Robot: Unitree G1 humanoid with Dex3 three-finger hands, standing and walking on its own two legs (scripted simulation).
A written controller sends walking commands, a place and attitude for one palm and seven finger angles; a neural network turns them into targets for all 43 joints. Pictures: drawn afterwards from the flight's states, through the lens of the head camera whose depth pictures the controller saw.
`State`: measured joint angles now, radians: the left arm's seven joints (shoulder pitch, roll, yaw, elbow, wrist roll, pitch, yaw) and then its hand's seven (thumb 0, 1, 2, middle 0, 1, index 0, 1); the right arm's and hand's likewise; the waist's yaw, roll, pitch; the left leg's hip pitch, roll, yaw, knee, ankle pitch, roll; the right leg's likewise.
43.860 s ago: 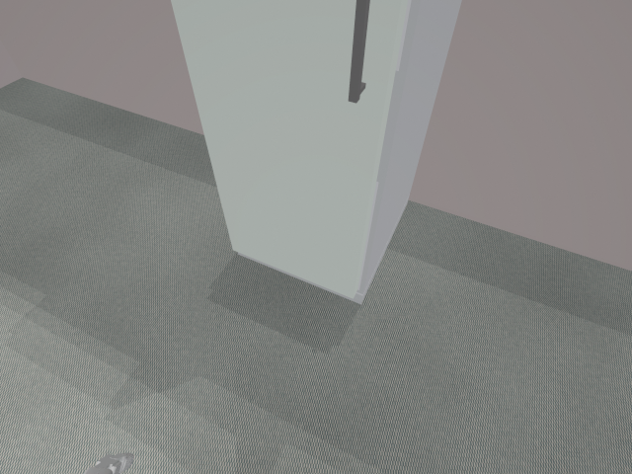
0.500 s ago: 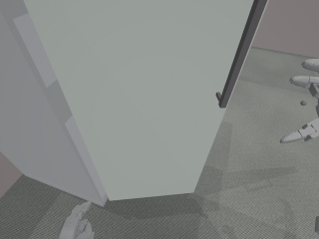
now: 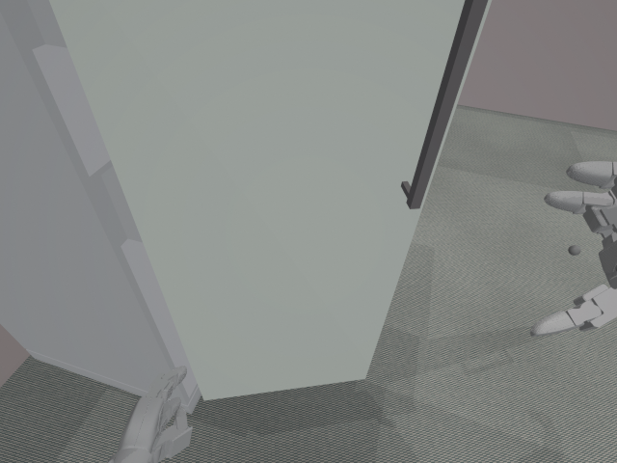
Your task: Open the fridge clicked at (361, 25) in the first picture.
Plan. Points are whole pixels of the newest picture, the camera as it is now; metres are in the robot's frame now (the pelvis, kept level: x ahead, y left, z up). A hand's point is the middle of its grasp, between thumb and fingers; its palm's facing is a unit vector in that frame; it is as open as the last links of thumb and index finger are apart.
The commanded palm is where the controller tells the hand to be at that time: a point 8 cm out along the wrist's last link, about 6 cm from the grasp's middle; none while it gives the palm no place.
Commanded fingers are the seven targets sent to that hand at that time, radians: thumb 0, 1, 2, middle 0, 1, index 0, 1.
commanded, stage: slip the hand off the handle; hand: right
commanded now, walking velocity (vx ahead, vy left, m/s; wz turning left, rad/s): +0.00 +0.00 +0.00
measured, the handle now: (441, 88) +0.50 -0.16 +0.28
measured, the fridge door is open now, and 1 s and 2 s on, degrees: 65 65 65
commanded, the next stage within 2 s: draw the hand back to the body in 0.08 s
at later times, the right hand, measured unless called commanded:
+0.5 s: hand (585, 277) +0.24 -0.25 +0.22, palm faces +0.20 +0.98 -0.04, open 14.7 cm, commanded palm +0.19 -0.29 +0.22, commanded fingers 0.00 0.55 -0.20 0.25 1.15 0.25 1.15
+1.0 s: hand (603, 318) +0.22 -0.27 +0.18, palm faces +0.50 +0.81 -0.30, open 12.8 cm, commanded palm +0.16 -0.30 +0.20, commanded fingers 0.00 -0.21 -0.57 0.22 0.70 0.22 0.70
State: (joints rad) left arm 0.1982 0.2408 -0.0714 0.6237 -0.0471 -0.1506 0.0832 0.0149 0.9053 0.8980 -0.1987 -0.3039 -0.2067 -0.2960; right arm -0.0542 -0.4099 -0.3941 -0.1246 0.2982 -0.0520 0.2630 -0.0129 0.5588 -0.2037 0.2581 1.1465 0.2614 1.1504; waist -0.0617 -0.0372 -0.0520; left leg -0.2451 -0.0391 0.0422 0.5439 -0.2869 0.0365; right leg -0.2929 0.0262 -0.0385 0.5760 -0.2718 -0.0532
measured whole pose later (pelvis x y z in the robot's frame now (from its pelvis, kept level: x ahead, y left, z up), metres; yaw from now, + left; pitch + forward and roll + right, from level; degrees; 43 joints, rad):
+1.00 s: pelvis +0.01 +0.00 +0.01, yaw -1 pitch -4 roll +1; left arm 0.21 0.24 -0.04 0.69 -0.01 -0.13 0.08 0.02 0.90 0.90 -0.20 -0.30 -0.21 -0.30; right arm 0.29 -0.36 -0.34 -0.34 0.11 0.00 -0.11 -0.01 0.14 -0.41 0.24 0.90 0.24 0.90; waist -0.08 -0.05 0.02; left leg -0.09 -0.04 0.05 0.40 -0.24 0.04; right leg -0.15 0.03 -0.02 0.46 -0.23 -0.05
